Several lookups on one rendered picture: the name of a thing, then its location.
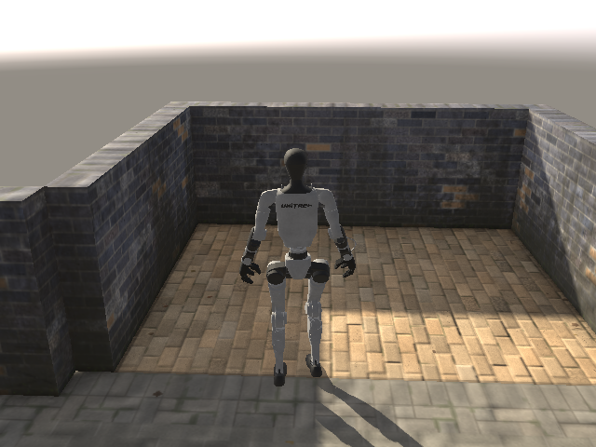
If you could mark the robot left forearm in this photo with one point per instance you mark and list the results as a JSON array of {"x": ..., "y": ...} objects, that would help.
[{"x": 250, "y": 250}]

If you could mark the robot right forearm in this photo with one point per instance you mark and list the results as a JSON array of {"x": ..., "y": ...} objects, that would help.
[{"x": 343, "y": 247}]

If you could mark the left robot upper arm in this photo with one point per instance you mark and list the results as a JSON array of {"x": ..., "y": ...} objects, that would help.
[{"x": 267, "y": 198}]

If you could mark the robot left hand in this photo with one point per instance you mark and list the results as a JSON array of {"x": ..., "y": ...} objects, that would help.
[{"x": 244, "y": 270}]

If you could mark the robot right foot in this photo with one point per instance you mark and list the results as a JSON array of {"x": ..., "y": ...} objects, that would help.
[{"x": 314, "y": 369}]

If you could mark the robot right hand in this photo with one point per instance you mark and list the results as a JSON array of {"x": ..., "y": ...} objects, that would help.
[{"x": 351, "y": 266}]

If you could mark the right robot upper arm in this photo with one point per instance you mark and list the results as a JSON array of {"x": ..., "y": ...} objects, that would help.
[{"x": 325, "y": 197}]

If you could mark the robot right thigh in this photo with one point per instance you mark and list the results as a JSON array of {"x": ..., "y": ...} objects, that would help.
[{"x": 320, "y": 272}]

